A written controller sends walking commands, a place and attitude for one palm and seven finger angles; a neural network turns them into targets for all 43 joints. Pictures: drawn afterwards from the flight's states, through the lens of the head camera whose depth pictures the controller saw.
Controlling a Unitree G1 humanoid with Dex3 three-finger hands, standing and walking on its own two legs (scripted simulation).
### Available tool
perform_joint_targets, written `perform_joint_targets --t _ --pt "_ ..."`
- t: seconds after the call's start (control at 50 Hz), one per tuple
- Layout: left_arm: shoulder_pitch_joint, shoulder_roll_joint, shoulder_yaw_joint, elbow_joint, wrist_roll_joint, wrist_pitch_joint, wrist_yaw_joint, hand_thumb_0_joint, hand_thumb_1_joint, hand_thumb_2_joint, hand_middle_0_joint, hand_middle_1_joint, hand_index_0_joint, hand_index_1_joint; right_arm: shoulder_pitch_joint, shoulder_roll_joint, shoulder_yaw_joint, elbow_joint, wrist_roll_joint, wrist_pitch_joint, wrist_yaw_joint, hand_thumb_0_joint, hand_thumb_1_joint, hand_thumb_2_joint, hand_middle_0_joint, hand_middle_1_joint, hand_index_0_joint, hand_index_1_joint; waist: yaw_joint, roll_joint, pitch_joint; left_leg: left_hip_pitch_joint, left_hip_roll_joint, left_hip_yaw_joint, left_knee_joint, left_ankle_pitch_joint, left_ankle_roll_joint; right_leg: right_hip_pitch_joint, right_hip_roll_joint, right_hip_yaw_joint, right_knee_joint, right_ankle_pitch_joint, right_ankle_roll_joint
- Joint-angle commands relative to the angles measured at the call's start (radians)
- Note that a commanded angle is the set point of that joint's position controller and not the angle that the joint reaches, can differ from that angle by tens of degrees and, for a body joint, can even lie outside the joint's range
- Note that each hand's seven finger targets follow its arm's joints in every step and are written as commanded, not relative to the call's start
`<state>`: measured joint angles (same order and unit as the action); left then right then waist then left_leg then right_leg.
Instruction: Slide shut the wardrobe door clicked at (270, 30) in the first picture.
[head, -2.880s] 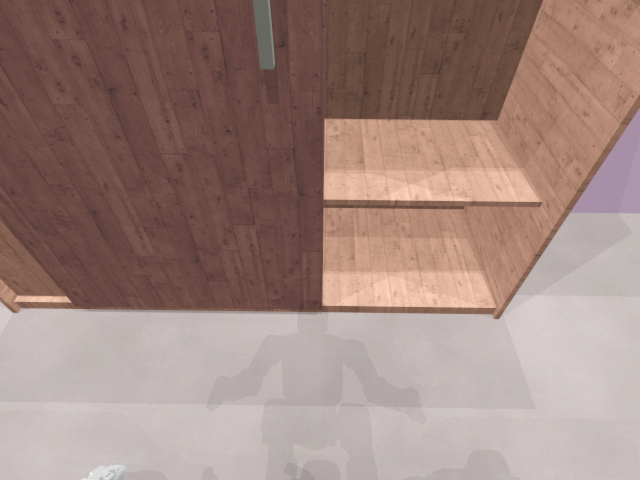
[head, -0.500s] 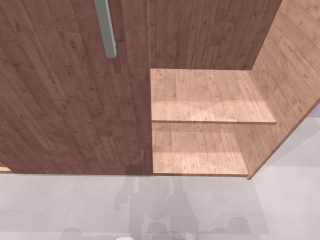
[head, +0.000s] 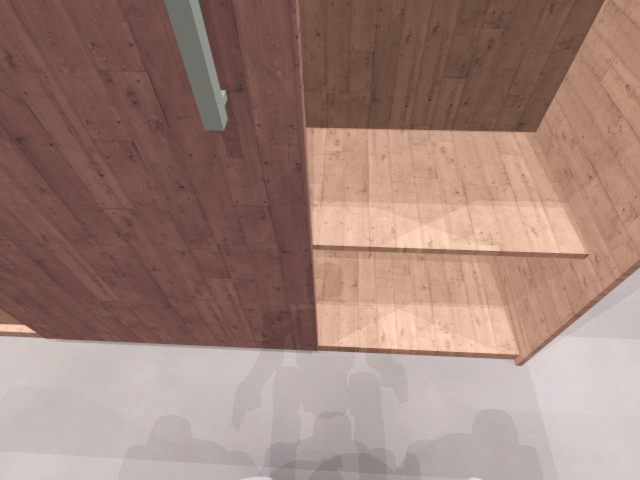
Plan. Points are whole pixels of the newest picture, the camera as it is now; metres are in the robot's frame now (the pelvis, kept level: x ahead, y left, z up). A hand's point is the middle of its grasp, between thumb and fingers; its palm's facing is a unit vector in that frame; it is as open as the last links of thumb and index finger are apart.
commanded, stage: come to a stop and stand still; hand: left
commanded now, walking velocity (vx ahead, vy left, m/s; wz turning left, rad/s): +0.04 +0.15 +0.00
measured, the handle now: (197, 30) +0.50 +0.18 +0.28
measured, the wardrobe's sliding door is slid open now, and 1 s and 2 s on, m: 0.63 0.63 0.63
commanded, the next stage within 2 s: look again from close up in 1.06 s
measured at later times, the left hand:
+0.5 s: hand out of the picture -0.04 +0.19 -0.16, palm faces +0.13 -0.96 -0.25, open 7.4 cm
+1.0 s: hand out of the picture -0.04 +0.20 -0.17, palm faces +0.06 -0.98 -0.19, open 7.3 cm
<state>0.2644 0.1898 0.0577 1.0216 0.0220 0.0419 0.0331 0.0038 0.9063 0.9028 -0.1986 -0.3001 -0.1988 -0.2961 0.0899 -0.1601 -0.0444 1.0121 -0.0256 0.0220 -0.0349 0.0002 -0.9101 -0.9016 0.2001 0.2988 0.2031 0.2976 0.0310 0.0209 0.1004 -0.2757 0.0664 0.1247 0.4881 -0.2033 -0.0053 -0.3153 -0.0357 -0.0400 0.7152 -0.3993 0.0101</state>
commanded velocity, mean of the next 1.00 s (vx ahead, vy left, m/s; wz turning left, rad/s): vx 0.02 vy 0.06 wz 0.00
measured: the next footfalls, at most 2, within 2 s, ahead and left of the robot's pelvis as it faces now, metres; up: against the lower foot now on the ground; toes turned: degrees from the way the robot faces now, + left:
right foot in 0.04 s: +0.00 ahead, -0.08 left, +0.00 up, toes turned -2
left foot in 0.54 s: -0.01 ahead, +0.15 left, +0.00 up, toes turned +4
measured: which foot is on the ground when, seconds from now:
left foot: down 0.00-0.04, up 0.06-0.52, down 0.54-1.00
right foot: up 0.00-0.02, down 0.04-1.00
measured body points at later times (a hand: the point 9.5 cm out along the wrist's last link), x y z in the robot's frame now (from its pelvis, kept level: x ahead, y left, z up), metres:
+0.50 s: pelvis -0.03 +0.00 +0.01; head -0.02 -0.01 +0.46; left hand -0.05 +0.24 -0.14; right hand +0.03 -0.25 -0.15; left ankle -0.06 +0.14 -0.71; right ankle +0.00 -0.12 -0.74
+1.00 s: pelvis -0.03 +0.03 +0.01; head -0.03 +0.03 +0.46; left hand -0.04 +0.26 -0.15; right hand -0.03 -0.18 -0.16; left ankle -0.05 +0.14 -0.74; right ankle -0.04 -0.08 -0.74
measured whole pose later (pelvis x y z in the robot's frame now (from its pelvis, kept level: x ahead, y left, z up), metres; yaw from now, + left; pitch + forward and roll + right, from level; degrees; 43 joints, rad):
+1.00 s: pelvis -0.03 +0.03 +0.01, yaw +1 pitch -1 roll +0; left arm 0.27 0.14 0.01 1.15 0.01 0.00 0.04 0.01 0.92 0.90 -0.20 -0.30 -0.20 -0.30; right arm 0.28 -0.15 0.01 1.15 -0.01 -0.01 -0.03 0.01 -0.92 -0.90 0.20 0.30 0.20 0.30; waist 0.01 0.00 0.01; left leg -0.14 0.00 0.05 0.39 -0.24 0.01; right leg -0.16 -0.02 -0.04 0.42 -0.24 0.00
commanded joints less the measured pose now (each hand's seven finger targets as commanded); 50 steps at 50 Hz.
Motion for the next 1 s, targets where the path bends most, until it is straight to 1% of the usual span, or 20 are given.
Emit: perform_joint_targets --t 0.0,0.02,0.04,0.08,0.14,0.2,0.28,0.4,0.46,0.48,0.5,0.52,0.54,0.58,0.62,0.66,0.7,0.74,0.8,0.98 --pt "0.125 0.128 0.009 -0.021 0.013 -0.040 0.008 0.000 0.900 0.900 -0.200 -0.300 -0.200 -0.300 0.087 -0.097 -0.034 -0.038 0.019 -0.001 0.011 0.000 -0.900 -0.900 0.200 0.300 0.200 0.300 -0.012 -0.193 -0.165 -0.049 0.024 -0.052 0.136 -0.018 0.008 0.175 -0.166 0.194 -0.384 0.397 -0.030" --pt "0.088 0.184 0.009 -0.036 0.010 -0.045 0.006 0.000 0.900 0.900 -0.200 -0.300 -0.200 -0.300 0.076 -0.064 -0.026 -0.052 0.020 0.007 0.019 0.000 -0.900 -0.900 0.200 0.300 0.200 0.300 -0.013 -0.281 -0.110 -0.092 -0.046 -0.049 0.231 -0.293 -0.015 0.095 -0.315 0.290 -0.427 0.502 -0.113" --pt "0.089 0.182 0.008 -0.041 0.008 -0.045 0.005 0.000 0.900 0.900 -0.200 -0.300 -0.200 -0.300 0.038 -0.077 -0.029 -0.057 0.015 0.025 0.017 0.000 -0.900 -0.900 0.200 0.300 0.200 0.300 0.012 -0.247 -0.102 -0.075 -0.039 -0.116 0.336 -0.344 -0.009 0.018 -0.333 0.327 -0.448 0.446 -0.163" --pt "0.021 0.162 0.003 -0.038 0.006 -0.046 0.007 0.000 0.900 0.900 -0.200 -0.300 -0.200 -0.300 0.061 -0.096 -0.030 -0.029 0.011 0.032 0.020 0.000 -0.900 -0.900 0.200 0.300 0.200 0.300 -0.016 -0.207 -0.045 -0.133 -0.033 -0.154 0.468 -0.270 -0.009 0.018 -0.298 0.305 -0.443 0.398 -0.182" --pt "0.019 0.164 0.011 -0.052 0.003 -0.049 0.008 0.000 0.900 0.900 -0.200 -0.300 -0.200 -0.300 0.101 -0.111 -0.030 -0.010 0.008 0.026 0.030 0.000 -0.900 -0.900 0.200 0.300 0.200 0.300 -0.007 -0.159 -0.049 -0.189 -0.030 -0.149 0.514 -0.188 -0.026 0.101 -0.275 0.233 -0.425 0.408 -0.165" --pt "0.077 0.171 0.020 -0.038 0.001 -0.053 0.012 0.000 0.900 0.900 -0.200 -0.300 -0.200 -0.300 0.093 -0.120 -0.029 -0.024 0.007 0.022 0.030 0.000 -0.900 -0.900 0.200 0.300 0.200 0.300 0.023 -0.147 -0.085 -0.235 -0.034 -0.146 0.489 -0.188 -0.043 0.232 -0.298 0.237 -0.405 0.512 -0.177" --pt "0.112 0.178 0.025 -0.027 0.003 -0.051 0.014 0.000 0.900 0.900 -0.200 -0.300 -0.200 -0.300 0.083 -0.119 -0.024 -0.038 0.005 0.026 0.028 0.000 -0.900 -0.900 0.200 0.300 0.200 0.300 0.039 -0.148 -0.094 -0.233 -0.032 -0.146 0.452 -0.199 -0.051 0.265 -0.308 0.245 -0.406 0.527 -0.186" --pt "0.056 0.191 0.032 -0.034 0.014 -0.039 0.006 0.000 0.900 0.900 -0.200 -0.300 -0.200 -0.300 0.121 -0.093 -0.018 -0.046 0.015 0.013 0.032 0.000 -0.900 -0.900 0.200 0.300 0.200 0.300 0.023 -0.216 -0.087 -0.071 -0.045 -0.098 0.221 -0.212 -0.027 0.133 -0.275 0.228 -0.457 0.250 -0.176" --pt "-0.001 0.183 0.028 -0.026 0.005 -0.028 0.002 0.000 0.900 0.900 -0.200 -0.300 -0.200 -0.300 0.234 -0.082 -0.008 -0.008 0.015 -0.004 0.024 0.000 -0.900 -0.900 0.200 0.300 0.200 0.300 -0.036 -0.195 -0.092 0.138 -0.064 -0.064 -0.041 -0.059 -0.012 -0.002 -0.205 0.173 -0.420 0.091 -0.111" --pt "-0.009 0.153 0.022 -0.025 0.000 -0.024 0.000 0.000 0.900 0.900 -0.200 -0.300 -0.200 -0.300 0.267 -0.094 -0.005 0.005 0.015 -0.013 0.021 0.000 -0.900 -0.900 0.200 0.300 0.200 0.300 -0.049 -0.132 -0.086 0.200 -0.040 -0.085 -0.120 -0.038 -0.007 -0.057 -0.153 0.135 -0.369 0.025 -0.077" --pt "0.006 0.110 0.012 -0.026 -0.005 -0.018 -0.005 0.000 0.900 0.900 -0.200 -0.300 -0.200 -0.300 0.266 -0.140 -0.013 0.000 0.008 -0.018 0.018 0.000 -0.900 -0.900 0.200 0.300 0.200 0.300 -0.042 0.024 -0.077 0.187 0.062 -0.228 -0.186 -0.115 0.026 -0.115 -0.076 0.079 -0.266 -0.033 -0.038" --pt "0.017 0.060 0.003 -0.036 -0.008 -0.017 -0.008 0.000 0.900 0.900 -0.200 -0.300 -0.200 -0.300 0.250 -0.203 -0.018 -0.021 0.001 -0.017 0.013 0.000 -0.900 -0.900 0.200 0.300 0.200 0.300 -0.035 0.164 -0.039 0.058 0.189 -0.365 -0.288 -0.240 0.082 -0.098 -0.017 -0.017 -0.171 -0.020 -0.006" --pt "0.021 0.046 -0.002 -0.033 -0.002 -0.020 -0.010 0.000 0.900 0.900 -0.200 -0.300 -0.200 -0.300 0.200 -0.217 -0.016 -0.039 -0.001 -0.013 0.012 0.000 -0.900 -0.900 0.200 0.300 0.200 0.300 -0.019 0.158 -0.015 -0.096 0.221 -0.418 -0.343 -0.348 0.120 -0.028 0.003 -0.027 -0.091 -0.012 -0.004" --pt "0.030 0.046 -0.007 0.007 0.008 -0.011 -0.011 0.000 0.900 0.900 -0.200 -0.300 -0.200 -0.300 0.134 -0.164 0.002 -0.027 0.003 -0.023 0.001 0.000 -0.900 -0.900 0.200 0.300 0.200 0.300 0.000 0.215 0.026 -0.119 0.161 -0.352 -0.376 -0.283 0.121 -0.013 -0.013 0.012 0.031 0.008 -0.008" --pt "0.071 0.046 -0.013 0.033 0.003 -0.016 -0.014 0.000 0.900 0.900 -0.200 -0.300 -0.200 -0.300 0.121 -0.142 0.012 -0.016 0.006 -0.027 -0.005 0.000 -0.900 -0.900 0.200 0.300 0.200 0.300 0.013 0.167 -0.002 -0.044 0.140 -0.283 -0.316 -0.078 0.135 -0.014 -0.024 0.021 0.033 -0.005 -0.007" --pt "0.071 0.034 -0.025 0.042 -0.003 -0.029 -0.012 0.000 0.900 0.900 -0.200 -0.300 -0.200 -0.300 0.161 -0.135 0.014 0.007 0.006 -0.033 -0.008 0.000 -0.900 -0.900 0.200 0.300 0.200 0.300 0.000 0.106 -0.049 0.082 0.128 -0.248 -0.228 0.185 0.141 0.002 -0.020 0.007 -0.107 0.018 0.003" --pt "0.099 0.050 -0.029 0.063 -0.008 -0.044 -0.007 0.000 0.900 0.900 -0.200 -0.300 -0.200 -0.300 0.197 -0.128 0.016 0.032 0.015 -0.040 -0.012 0.000 -0.900 -0.900 0.200 0.300 0.200 0.300 0.003 0.047 -0.098 0.131 0.096 -0.218 -0.121 0.372 0.108 0.107 -0.023 0.018 -0.321 0.206 0.005" --pt "0.107 0.087 -0.031 0.082 -0.010 -0.060 0.001 0.000 0.900 0.900 -0.200 -0.300 -0.200 -0.300 0.217 -0.100 0.021 0.040 0.025 -0.051 -0.008 0.000 -0.900 -0.900 0.200 0.300 0.200 0.300 -0.019 -0.010 -0.139 0.105 0.040 -0.174 -0.094 0.284 0.042 0.203 -0.107 0.102 -0.341 0.462 -0.030" --pt "0.061 0.071 -0.035 0.092 -0.012 -0.059 0.002 0.000 0.900 0.900 -0.200 -0.300 -0.200 -0.300 0.218 -0.095 0.023 0.068 0.021 -0.039 -0.006 0.000 -0.900 -0.900 0.200 0.300 0.200 0.300 -0.033 -0.114 -0.075 0.110 0.039 -0.167 -0.123 0.172 0.025 0.140 -0.093 0.091 -0.339 0.417 -0.039" --pt "0.058 0.048 -0.041 0.109 -0.013 -0.051 0.006 0.000 0.900 0.900 -0.200 -0.300 -0.200 -0.300 0.243 -0.078 0.038 0.115 0.017 -0.044 -0.008 0.000 -0.900 -0.900 0.200 0.300 0.200 0.300 -0.024 -0.009 -0.029 0.091 0.038 -0.175 -0.191 0.095 0.024 0.141 -0.068 0.082 -0.381 0.267 -0.027"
